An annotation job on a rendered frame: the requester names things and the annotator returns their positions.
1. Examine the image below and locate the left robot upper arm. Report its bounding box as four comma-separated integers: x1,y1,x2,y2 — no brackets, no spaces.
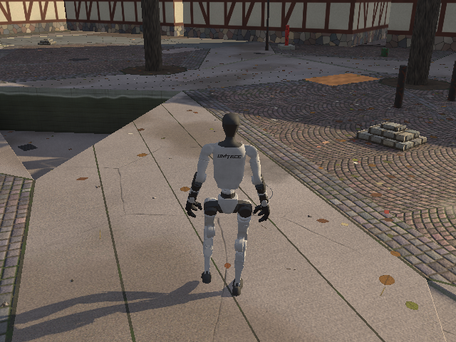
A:
195,143,215,183

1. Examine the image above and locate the robot right hand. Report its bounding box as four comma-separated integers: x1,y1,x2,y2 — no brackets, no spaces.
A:
253,204,270,222

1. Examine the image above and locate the robot left thigh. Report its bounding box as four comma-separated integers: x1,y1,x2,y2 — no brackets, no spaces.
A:
204,197,218,238

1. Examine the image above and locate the robot left hand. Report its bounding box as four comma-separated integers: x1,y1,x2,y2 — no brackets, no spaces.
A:
185,200,202,218

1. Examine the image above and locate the robot torso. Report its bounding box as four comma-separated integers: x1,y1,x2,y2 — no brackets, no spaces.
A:
213,142,246,214

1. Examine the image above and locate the right robot upper arm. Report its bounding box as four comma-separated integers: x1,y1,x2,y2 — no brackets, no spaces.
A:
245,145,263,185

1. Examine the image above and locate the robot left forearm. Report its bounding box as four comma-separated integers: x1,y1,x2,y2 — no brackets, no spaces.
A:
187,172,202,203

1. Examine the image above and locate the robot right forearm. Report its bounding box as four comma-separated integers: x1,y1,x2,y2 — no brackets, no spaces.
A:
255,174,269,207

